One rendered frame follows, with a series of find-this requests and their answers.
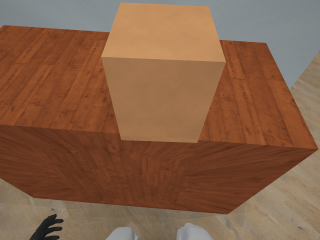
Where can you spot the robot right thigh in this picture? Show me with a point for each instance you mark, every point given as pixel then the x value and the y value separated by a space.
pixel 192 232

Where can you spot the pedestal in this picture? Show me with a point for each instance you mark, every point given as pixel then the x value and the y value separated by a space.
pixel 59 137

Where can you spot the robot left hand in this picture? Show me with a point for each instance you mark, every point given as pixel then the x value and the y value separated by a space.
pixel 43 230

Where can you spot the robot left thigh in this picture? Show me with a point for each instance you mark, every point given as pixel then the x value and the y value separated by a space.
pixel 122 233

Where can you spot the robot thigh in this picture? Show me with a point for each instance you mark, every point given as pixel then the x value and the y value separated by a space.
pixel 192 232
pixel 122 233

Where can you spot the carton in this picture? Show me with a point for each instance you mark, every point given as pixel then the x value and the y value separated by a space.
pixel 163 64

